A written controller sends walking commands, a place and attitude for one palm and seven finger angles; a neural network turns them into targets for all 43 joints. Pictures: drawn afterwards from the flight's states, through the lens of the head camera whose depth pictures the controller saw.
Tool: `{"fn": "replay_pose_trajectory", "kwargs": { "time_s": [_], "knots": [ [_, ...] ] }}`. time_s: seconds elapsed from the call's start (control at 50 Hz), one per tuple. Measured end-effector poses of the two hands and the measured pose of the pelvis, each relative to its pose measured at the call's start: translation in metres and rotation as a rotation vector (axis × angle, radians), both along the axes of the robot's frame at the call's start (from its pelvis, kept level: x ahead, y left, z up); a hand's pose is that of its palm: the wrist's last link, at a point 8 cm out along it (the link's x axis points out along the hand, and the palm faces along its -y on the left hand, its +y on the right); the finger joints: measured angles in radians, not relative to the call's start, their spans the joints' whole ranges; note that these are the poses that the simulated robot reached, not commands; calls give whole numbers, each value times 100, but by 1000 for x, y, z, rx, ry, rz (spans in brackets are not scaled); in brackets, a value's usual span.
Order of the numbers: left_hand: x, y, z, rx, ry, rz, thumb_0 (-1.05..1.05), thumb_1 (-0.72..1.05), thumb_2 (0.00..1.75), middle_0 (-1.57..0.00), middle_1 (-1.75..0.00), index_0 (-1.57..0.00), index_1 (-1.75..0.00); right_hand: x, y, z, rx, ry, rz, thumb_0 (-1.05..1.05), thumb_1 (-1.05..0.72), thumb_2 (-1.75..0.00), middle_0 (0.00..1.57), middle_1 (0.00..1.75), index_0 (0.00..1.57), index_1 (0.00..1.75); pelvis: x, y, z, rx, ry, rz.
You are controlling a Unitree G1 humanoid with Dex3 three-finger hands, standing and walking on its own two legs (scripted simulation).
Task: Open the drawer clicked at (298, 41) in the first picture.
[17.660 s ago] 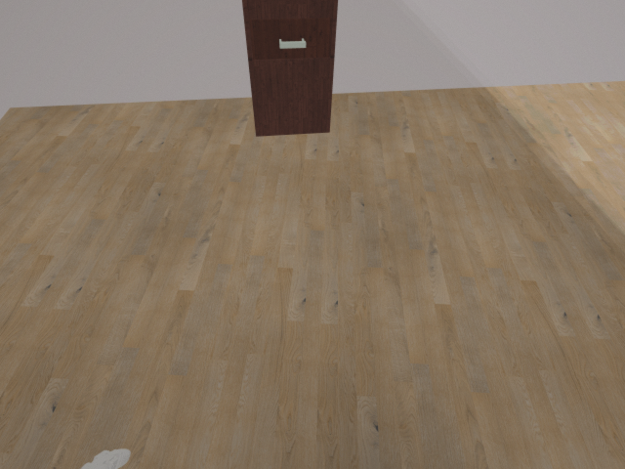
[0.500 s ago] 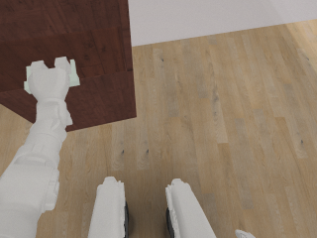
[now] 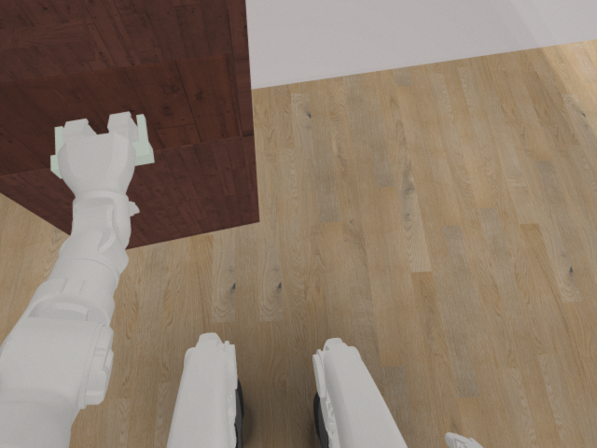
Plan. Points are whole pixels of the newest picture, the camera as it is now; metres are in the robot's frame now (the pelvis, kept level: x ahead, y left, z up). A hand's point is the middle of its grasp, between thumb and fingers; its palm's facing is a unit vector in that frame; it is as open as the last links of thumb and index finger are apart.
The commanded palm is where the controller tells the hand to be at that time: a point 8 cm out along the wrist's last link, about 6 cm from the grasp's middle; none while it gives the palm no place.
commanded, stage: close the thumb around the handle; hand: left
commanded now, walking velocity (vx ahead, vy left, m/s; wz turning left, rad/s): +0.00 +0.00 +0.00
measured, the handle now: (103, 144) +0.53 +0.26 -0.04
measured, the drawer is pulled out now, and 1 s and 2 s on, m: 0.00 0.03 0.13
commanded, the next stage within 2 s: pull the drawer open in 0.40 s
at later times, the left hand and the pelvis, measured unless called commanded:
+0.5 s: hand (116, 181) +0.48 +0.24 -0.06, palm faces -0.01 -0.03 -1.00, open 5.5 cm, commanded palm +0.47 +0.22 -0.01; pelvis +0.00 +0.00 +0.00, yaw +0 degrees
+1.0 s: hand (118, 201) +0.45 +0.24 -0.06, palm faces -0.03 -0.05 -1.00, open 5.5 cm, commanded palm +0.42 +0.22 -0.01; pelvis +0.01 +0.00 +0.01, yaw +1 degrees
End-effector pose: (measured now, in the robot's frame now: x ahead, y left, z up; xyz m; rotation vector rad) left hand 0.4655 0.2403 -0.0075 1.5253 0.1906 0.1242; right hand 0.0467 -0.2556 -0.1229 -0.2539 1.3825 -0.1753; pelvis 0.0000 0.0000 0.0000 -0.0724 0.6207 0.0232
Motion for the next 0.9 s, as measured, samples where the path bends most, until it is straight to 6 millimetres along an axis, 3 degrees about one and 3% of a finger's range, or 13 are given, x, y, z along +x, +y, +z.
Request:
{"fn": "replay_pose_trajectory", "kwargs": {
  "time_s": [0.34,0.68,0.9],
  "knots": [
    [-5,1,-1,6,-43,-10,0,73,82,-38,-133,-41,-133,-3,0,-1,-6,5,5,0,-91,-89,20,30,20,29,-4,3,-2,-6,-2,3],
    [-7,0,-1,4,-17,-8,0,73,81,-36,-135,-41,-135,-9,2,3,-2,11,-10,0,-91,-89,20,30,20,29,-3,4,1,-4,-6,-2],
    [-26,-3,0,1,-9,-10,0,74,79,-35,-135,-41,-135,9,5,4,27,3,7,0,-91,-89,20,30,20,29,4,3,10,10,-16,-1]
  ]
}}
